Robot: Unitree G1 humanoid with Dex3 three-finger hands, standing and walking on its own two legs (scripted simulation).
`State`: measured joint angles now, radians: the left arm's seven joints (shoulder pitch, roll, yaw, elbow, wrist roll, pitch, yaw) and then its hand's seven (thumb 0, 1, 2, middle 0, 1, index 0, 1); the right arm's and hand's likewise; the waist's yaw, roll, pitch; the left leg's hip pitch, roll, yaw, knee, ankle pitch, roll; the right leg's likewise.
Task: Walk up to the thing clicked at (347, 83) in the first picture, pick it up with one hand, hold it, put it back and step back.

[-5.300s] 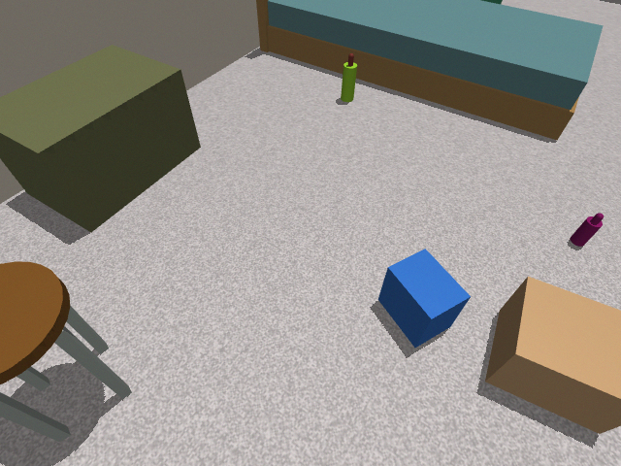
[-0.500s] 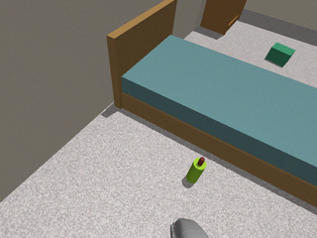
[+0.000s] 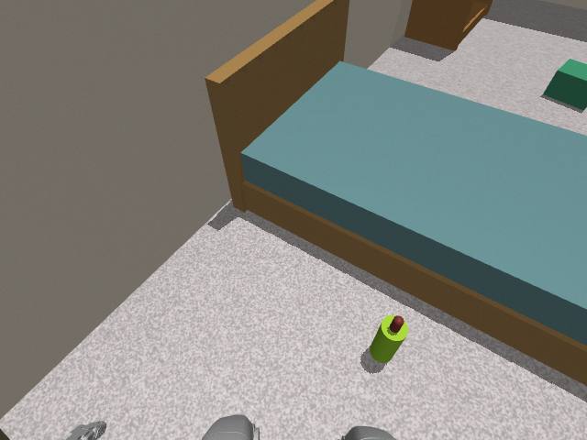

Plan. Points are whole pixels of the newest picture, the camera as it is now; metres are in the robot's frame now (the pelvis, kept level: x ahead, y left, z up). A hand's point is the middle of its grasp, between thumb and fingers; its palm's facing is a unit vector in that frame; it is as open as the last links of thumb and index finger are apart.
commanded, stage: walk up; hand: right
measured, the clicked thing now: (389, 336) +0.46 -0.27 -0.62
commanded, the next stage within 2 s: stand in 1.40 s
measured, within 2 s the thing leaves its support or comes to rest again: neither
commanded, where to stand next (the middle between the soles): +0.08 +0.02 m, yaw +0 degrees
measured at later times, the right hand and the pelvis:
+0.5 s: hand (461, 431) +0.15 -0.23 -0.13, palm faces -0.04 +0.95 -0.31, open 7.4 cm; pelvis +0.03 +0.01 +0.02, yaw +1 degrees
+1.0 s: hand out of the picture +0.12 -0.24 -0.13, palm faces -0.03 +0.94 -0.33, open 7.4 cm; pelvis +0.05 +0.01 +0.02, yaw +1 degrees
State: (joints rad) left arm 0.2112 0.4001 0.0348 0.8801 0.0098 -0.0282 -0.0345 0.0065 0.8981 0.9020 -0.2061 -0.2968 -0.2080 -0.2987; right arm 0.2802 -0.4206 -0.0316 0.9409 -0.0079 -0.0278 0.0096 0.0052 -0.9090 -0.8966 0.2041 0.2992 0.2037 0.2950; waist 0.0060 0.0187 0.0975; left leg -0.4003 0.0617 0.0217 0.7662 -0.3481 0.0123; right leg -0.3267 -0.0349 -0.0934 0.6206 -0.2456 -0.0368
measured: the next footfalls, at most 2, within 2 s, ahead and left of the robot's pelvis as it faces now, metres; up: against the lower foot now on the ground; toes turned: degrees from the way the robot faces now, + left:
left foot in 0.04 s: +0.10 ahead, +0.14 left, +0.00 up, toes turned +2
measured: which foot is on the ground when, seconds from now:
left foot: up 0.00-0.02, down 0.04-1.00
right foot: down 0.00-1.00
